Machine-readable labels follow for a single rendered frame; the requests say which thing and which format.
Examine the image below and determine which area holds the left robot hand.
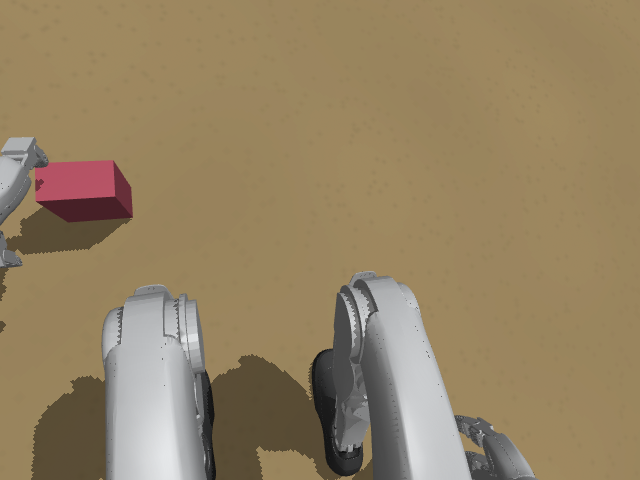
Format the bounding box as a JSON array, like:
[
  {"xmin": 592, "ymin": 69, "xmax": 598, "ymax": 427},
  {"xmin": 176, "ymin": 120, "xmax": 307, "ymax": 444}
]
[{"xmin": 0, "ymin": 137, "xmax": 49, "ymax": 268}]

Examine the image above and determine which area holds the right robot hand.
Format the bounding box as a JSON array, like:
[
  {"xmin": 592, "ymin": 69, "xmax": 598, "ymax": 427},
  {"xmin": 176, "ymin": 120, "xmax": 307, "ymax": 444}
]
[{"xmin": 454, "ymin": 415, "xmax": 536, "ymax": 480}]

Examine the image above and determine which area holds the right robot foot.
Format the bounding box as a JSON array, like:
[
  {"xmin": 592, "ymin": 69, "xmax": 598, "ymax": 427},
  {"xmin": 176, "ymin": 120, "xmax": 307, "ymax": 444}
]
[{"xmin": 312, "ymin": 349, "xmax": 363, "ymax": 476}]

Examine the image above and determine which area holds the left robot foot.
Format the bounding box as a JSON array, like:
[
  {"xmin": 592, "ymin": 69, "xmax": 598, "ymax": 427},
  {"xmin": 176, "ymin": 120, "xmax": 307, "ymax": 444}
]
[{"xmin": 200, "ymin": 370, "xmax": 216, "ymax": 480}]

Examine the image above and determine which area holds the carton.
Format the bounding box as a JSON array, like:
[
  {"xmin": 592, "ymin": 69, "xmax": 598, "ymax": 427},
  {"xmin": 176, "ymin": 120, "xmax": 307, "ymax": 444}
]
[{"xmin": 35, "ymin": 160, "xmax": 133, "ymax": 222}]

